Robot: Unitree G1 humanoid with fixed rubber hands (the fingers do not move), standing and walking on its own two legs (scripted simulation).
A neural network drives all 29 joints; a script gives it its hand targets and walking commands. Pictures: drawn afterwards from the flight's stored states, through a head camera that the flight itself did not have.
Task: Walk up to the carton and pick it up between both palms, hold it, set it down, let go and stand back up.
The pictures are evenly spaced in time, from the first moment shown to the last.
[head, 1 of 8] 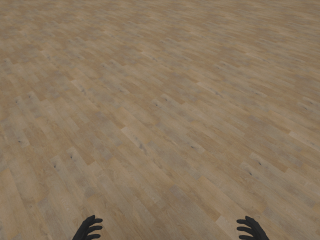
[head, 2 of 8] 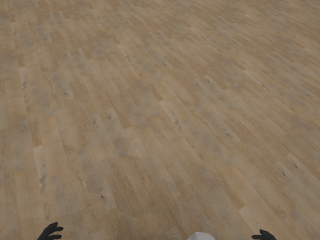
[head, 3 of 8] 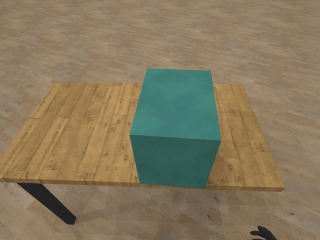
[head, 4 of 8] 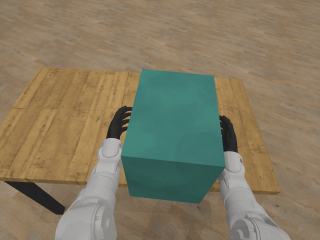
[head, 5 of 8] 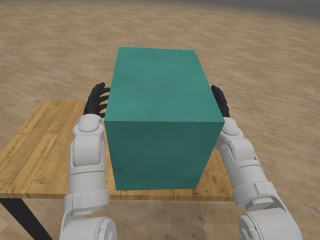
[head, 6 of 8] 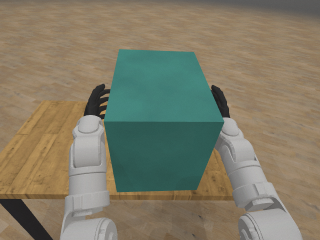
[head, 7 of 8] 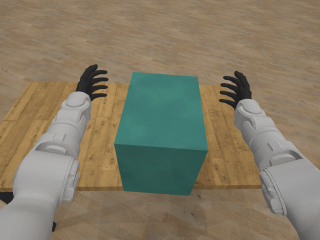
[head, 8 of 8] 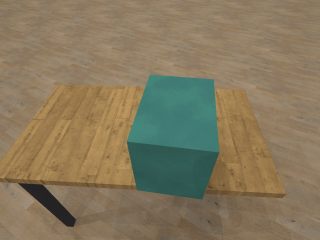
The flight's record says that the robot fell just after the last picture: no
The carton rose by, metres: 0.18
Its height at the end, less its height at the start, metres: +0.00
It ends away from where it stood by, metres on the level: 0.02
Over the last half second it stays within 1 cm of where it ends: yes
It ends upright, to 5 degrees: yes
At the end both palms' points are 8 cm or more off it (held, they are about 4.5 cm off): yes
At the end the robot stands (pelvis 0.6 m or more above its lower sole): yes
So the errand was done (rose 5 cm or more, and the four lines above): yes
